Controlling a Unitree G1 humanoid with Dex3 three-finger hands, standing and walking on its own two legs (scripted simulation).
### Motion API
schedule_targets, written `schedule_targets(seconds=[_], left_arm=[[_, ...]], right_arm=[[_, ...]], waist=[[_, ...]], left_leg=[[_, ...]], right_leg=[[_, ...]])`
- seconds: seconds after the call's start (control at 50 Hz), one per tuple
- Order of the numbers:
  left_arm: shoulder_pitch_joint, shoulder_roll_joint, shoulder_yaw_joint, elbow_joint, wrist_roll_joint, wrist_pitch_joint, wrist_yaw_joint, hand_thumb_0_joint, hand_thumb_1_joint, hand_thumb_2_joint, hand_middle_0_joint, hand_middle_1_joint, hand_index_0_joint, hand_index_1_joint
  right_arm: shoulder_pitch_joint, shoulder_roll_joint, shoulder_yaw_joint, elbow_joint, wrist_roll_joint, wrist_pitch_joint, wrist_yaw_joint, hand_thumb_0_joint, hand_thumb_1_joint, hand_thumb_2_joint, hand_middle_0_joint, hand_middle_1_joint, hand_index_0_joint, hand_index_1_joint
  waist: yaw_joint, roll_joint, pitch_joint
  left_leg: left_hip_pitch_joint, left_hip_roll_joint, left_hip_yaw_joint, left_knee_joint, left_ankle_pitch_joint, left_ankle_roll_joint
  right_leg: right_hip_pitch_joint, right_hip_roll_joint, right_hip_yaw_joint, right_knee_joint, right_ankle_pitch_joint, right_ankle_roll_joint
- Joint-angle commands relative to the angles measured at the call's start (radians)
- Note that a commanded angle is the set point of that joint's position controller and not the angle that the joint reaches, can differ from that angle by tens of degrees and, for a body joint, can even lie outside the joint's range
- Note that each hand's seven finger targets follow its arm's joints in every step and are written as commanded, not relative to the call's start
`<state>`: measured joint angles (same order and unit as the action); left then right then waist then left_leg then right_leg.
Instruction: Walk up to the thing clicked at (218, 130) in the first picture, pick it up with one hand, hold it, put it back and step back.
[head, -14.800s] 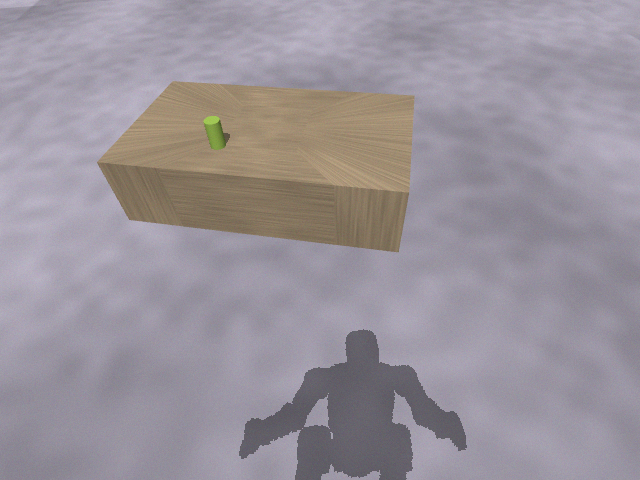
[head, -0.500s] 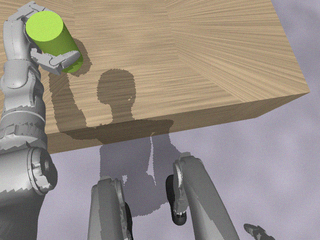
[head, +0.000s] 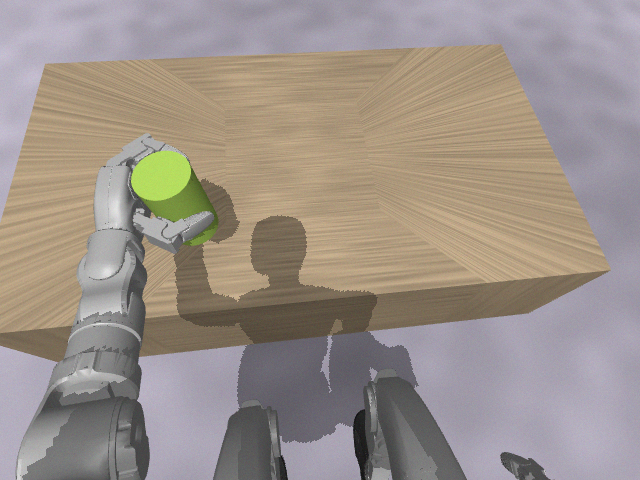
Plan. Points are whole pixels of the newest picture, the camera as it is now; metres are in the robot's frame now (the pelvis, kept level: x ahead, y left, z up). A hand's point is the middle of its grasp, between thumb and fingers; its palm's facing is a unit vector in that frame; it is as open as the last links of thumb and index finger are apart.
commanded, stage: lift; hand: left
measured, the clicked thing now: (179, 202) +0.46 +0.15 +0.02
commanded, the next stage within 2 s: hold in 1.10 s
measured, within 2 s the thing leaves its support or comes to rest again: neither
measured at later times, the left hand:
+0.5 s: hand (130, 192) +0.43 +0.18 +0.10, palm faces +0.00 -1.00 -0.02, open 9.7 cm
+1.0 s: hand (118, 190) +0.41 +0.17 +0.14, palm faces -0.04 -1.00 -0.01, open 9.7 cm
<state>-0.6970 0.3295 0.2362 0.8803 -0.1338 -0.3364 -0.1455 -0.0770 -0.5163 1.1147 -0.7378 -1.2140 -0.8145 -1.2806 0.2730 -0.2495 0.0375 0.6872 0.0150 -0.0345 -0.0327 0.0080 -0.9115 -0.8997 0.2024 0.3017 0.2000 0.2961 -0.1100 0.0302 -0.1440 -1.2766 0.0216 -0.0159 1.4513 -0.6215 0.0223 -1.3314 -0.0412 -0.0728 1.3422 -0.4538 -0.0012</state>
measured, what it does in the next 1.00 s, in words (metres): rises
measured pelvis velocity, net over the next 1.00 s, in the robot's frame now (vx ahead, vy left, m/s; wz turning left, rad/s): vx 0.05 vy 0.00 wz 0.01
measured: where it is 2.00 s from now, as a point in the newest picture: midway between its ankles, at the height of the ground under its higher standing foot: outside the picture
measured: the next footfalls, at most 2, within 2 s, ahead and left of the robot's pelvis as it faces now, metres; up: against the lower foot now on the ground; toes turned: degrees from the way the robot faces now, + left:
none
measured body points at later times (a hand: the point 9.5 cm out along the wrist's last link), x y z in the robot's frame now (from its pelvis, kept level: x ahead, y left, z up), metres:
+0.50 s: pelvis +0.03 +0.00 +0.07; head +0.13 +0.02 +0.51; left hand +0.42 +0.23 +0.11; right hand +0.14 -0.25 -0.04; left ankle +0.03 +0.10 -0.59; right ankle +0.09 -0.13 -0.59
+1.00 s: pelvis +0.05 +0.00 +0.10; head +0.12 +0.01 +0.54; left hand +0.40 +0.22 +0.14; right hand +0.16 -0.25 -0.01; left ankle +0.03 +0.10 -0.59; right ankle +0.09 -0.13 -0.59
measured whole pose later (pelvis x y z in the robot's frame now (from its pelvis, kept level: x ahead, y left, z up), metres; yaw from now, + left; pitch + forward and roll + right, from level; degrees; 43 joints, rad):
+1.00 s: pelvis +0.05 +0.00 +0.10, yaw +1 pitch +12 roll -2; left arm -0.29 0.26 0.15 0.59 -0.20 -0.34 -0.22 -0.08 -0.52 1.12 -0.75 -1.20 -0.82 -1.27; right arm 0.27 -0.24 0.01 0.67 0.02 -0.05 -0.05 0.01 -0.89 -0.89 0.20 0.30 0.20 0.30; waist -0.03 0.01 -0.07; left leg -0.66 0.02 0.01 0.96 -0.51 0.02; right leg -0.73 -0.03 -0.06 0.89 -0.37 0.01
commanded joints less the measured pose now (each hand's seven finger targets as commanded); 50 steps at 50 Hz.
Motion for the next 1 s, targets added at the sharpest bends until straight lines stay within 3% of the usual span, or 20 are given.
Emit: schedule_targets(seconds=[0.0, 0.04, 0.08, 0.12, 0.14, 0.18, 0.22, 0.26, 0.28, 0.34, 0.36, 0.38, 0.42, 0.46, 0.48, 0.56, 0.62, 0.7, 0.78, 0.98], left_arm=[[-0.421, 0.217, 0.049, -0.343, -0.032, -0.086, 0.009, 0.0, 0.324, 1.532, -1.484, -1.655, -1.492, -1.666], [-0.283, 0.128, 0.018, -0.205, -0.04, -0.077, -0.001, 0.0, 0.306, 1.513, -1.465, -1.636, -1.473, -1.647], [-0.233, 0.107, 0.002, -0.237, -0.048, -0.088, -0.007, 0.0, 0.307, 1.493, -1.432, -1.598, -1.438, -1.611], [-0.319, 0.188, 0.038, -0.415, -0.048, -0.103, -0.004, 0.0, 0.261, 1.455, -1.419, -1.579, -1.427, -1.59], [-0.26, 0.121, -0.013, -0.344, -0.044, -0.091, -0.014, 0.0, 0.226, 1.438, -1.419, -1.575, -1.429, -1.584], [-0.176, 0.12, 0.0, -0.309, -0.048, -0.089, -0.02, 0.0, 0.25, 1.429, -1.396, -1.555, -1.407, -1.564], [-0.215, 0.15, 0.005, -0.426, -0.045, -0.102, -0.019, 0.0, 0.259, 1.399, -1.377, -1.523, -1.386, -1.531], [-0.188, 0.103, -0.029, -0.428, -0.053, -0.094, -0.02, 0.0, 0.241, 1.389, -1.395, -1.533, -1.405, -1.54], [-0.161, 0.137, 0.007, -0.42, -0.051, -0.091, -0.014, 0.0, 0.247, 1.396, -1.388, -1.53, -1.397, -1.538], [-0.143, 0.131, 0.002, -0.451, -0.057, -0.093, -0.011, 0.0, 0.222, 1.371, -1.37, -1.516, -1.382, -1.521], [-0.168, 0.101, -0.032, -0.494, -0.063, -0.096, -0.014, 0.0, 0.232, 1.375, -1.357, -1.508, -1.368, -1.514], [-0.174, 0.133, -0.005, -0.5, -0.058, -0.093, -0.008, 0.0, 0.228, 1.366, -1.352, -1.503, -1.363, -1.508], [-0.102, 0.096, -0.029, -0.45, -0.056, -0.084, -0.009, 0.0, 0.217, 1.374, -1.355, -1.508, -1.365, -1.514], [-0.049, 0.106, -0.01, -0.438, -0.058, -0.08, -0.009, 0.0, 0.229, 1.378, -1.346, -1.507, -1.358, -1.513], [-0.113, 0.072, -0.058, -0.511, -0.061, -0.087, -0.019, 0.0, 0.238, 1.374, -1.345, -1.504, -1.358, -1.509], [-0.001, 0.084, -0.035, -0.445, -0.064, -0.07, -0.033, 0.0, 0.242, 1.357, -1.338, -1.493, -1.35, -1.497], [-0.025, 0.076, -0.054, -0.51, -0.075, -0.078, -0.047, 0.0, 0.232, 1.338, -1.321, -1.484, -1.338, -1.483], [0.002, 0.11, -0.003, -0.534, -0.085, -0.085, -0.047, 0.0, 0.232, 1.354, -1.298, -1.482, -1.314, -1.483], [0.029, 0.089, -0.019, -0.538, -0.085, -0.09, -0.057, 0.0, 0.221, 1.364, -1.303, -1.493, -1.32, -1.494], [0.081, 0.048, -0.042, -0.519, -0.097, -0.085, -0.074, 0.0, 0.237, 1.39, -1.328, -1.524, -1.345, -1.525]], right_arm=[[0.118, -0.167, -0.077, -0.038, 0.01, -0.032, -0.026, 0.0, -0.9, -0.903, 0.199, 0.3, 0.199, 0.3], [0.103, -0.15, -0.067, -0.02, 0.008, -0.037, -0.022, 0.0, -0.9, -0.903, 0.199, 0.3, 0.199, 0.3], [0.075, -0.157, -0.073, -0.035, 0.01, -0.046, -0.024, 0.0, -0.897, -0.903, 0.199, 0.3, 0.199, 0.3], [0.082, -0.157, -0.079, -0.068, 0.01, -0.045, -0.024, 0.0, -0.903, -0.903, 0.199, 0.3, 0.199, 0.3], [0.077, -0.146, -0.073, -0.072, 0.008, -0.046, -0.019, 0.0, -0.905, -0.903, 0.199, 0.3, 0.199, 0.3], [0.07, -0.155, -0.079, -0.062, 0.01, -0.05, -0.021, 0.0, -0.902, -0.903, 0.199, 0.3, 0.199, 0.3], [0.058, -0.149, -0.079, -0.09, 0.007, -0.055, -0.021, 0.0, -0.901, -0.902, 0.199, 0.3, 0.199, 0.3], [0.063, -0.149, -0.079, -0.088, 0.009, -0.054, -0.021, 0.0, -0.906, -0.902, 0.199, 0.3, 0.199, 0.3], [0.058, -0.161, -0.085, -0.096, 0.01, -0.054, -0.022, 0.0, -0.907, -0.903, 0.199, 0.3, 0.199, 0.3], [0.058, -0.156, -0.083, -0.095, 0.008, -0.056, -0.022, 0.0, -0.906, -0.902, 0.199, 0.3, 0.199, 0.3], [0.062, -0.154, -0.081, -0.095, 0.008, -0.058, -0.022, 0.0, -0.903, -0.902, 0.199, 0.3, 0.199, 0.3], [0.062, -0.15, -0.08, -0.096, 0.006, -0.057, -0.025, 0.0, -0.904, -0.902, 0.199, 0.3, 0.199, 0.3], [0.051, -0.148, -0.08, -0.094, 0.006, -0.058, -0.025, 0.0, -0.899, -0.901, 0.199, 0.3, 0.199, 0.3], [0.06, -0.157, -0.09, -0.088, 0.007, -0.057, -0.024, 0.0, -0.897, -0.901, 0.199, 0.3, 0.199, 0.3], [0.048, -0.145, -0.081, -0.1, 0.006, -0.061, -0.022, 0.0, -0.896, -0.9, 0.199, 0.3, 0.199, 0.3], [0.041, -0.15, -0.089, -0.107, 0.01, -0.058, -0.024, 0.0, -0.894, -0.9, 0.199, 0.3, 0.199, 0.3], [0.04, -0.138, -0.084, -0.106, 0.01, -0.057, -0.022, 0.0, -0.892, -0.898, 0.199, 0.3, 0.199, 0.3], [0.036, -0.139, -0.087, -0.114, 0.011, -0.057, -0.024, 0.0, -0.888, -0.898, 0.199, 0.3, 0.199, 0.3], [0.048, -0.132, -0.083, -0.104, 0.007, -0.055, -0.025, 0.0, -0.888, -0.898, 0.2, 0.3, 0.199, 0.3], [0.019, -0.128, -0.086, -0.115, 0.011, -0.053, -0.029, 0.0, -0.886, -0.898, 0.2, 0.3, 0.199, 0.3]], waist=[[-0.011, 0.064, -0.511], [-0.021, 0.003, -0.377], [0.004, 0.003, -0.372], [0.022, 0.055, -0.487], [0.007, 0.037, -0.43], [0.013, -0.002, -0.38], [0.032, 0.054, -0.445], [0.031, 0.052, -0.41], [0.039, 0.049, -0.412], [0.043, 0.056, -0.422], [0.037, 0.056, -0.423], [0.04, 0.046, -0.428], [0.042, 0.025, -0.366], [0.05, 0.024, -0.354], [0.041, 0.044, -0.371], [0.057, -0.004, -0.318], [0.053, 0.013, -0.327], [0.069, 0.02, -0.338], [0.064, 0.027, -0.334], [0.067, -0.001, -0.266]], left_leg=[[0.347, -0.014, -0.044, -0.293, 0.212, -0.002], [0.313, -0.015, -0.041, -0.317, 0.18, 0.002], [0.351, -0.012, -0.037, -0.343, 0.207, 0.001], [0.437, -0.016, -0.028, -0.36, 0.263, -0.004], [0.43, -0.018, -0.027, -0.372, 0.258, -0.005], [0.421, -0.019, -0.019, -0.386, 0.255, -0.001], [0.478, -0.019, -0.021, -0.408, 0.297, -0.009], [0.526, -0.013, -0.032, -0.44, 0.305, -0.017], [0.549, -0.013, -0.033, -0.448, 0.321, -0.018], [0.607, -0.01, -0.04, -0.47, 0.392, -0.027], [0.635, -0.008, -0.039, -0.474, 0.424, -0.028], [0.629, -0.011, -0.034, -0.477, 0.431, -0.025], [0.614, -0.015, -0.027, -0.501, 0.413, -0.022], [0.638, -0.011, -0.032, -0.525, 0.423, -0.026], [0.66, -0.008, -0.036, -0.527, 0.445, -0.031], [0.649, -0.011, -0.024, -0.553, 0.425, -0.022], [0.67, -0.011, -0.02, -0.568, 0.451, -0.025], [0.704, -0.011, -0.019, -0.582, 0.523, -0.029], [0.735, -0.008, -0.019, -0.594, 0.582, -0.032], [0.741, -0.011, -0.008, -0.65, 0.494, -0.025]], right_leg=[[0.458, 0.029, 0.049, -0.225, 0.164, -0.033], [0.451, 0.033, 0.043, -0.257, 0.134, -0.03], [0.471, 0.033, 0.046, -0.277, 0.154, -0.031], [0.555, 0.03, 0.05, -0.296, 0.2, -0.031], [0.552, 0.033, 0.044, -0.307, 0.193, -0.032], [0.574, 0.034, 0.046, -0.329, 0.198, -0.029], [0.605, 0.033, 0.043, -0.337, 0.228, -0.03], [0.592, 0.037, 0.032, -0.349, 0.223, -0.033], [0.598, 0.037, 0.031, -0.357, 0.232, -0.033], [0.621, 0.04, 0.024, -0.365, 0.272, -0.034], [0.626, 0.041, 0.023, -0.37, 0.29, -0.035], [0.658, 0.04, 0.027, -0.38, 0.303, -0.033], [0.681, 0.039, 0.028, -0.403, 0.299, -0.031], [0.683, 0.041, 0.026, -0.415, 0.302, -0.032], [0.675, 0.041, 0.024, -0.414, 0.308, -0.034], [0.743, 0.042, 0.028, -0.455, 0.311, -0.029], [0.777, 0.041, 0.03, -0.466, 0.336, -0.03], [0.811, 0.041, 0.029, -0.473, 0.385, -0.032], [0.826, 0.04, 0.029, -0.478, 0.425, -0.035], [0.876, 0.04, 0.031, -0.538, 0.376, -0.029]])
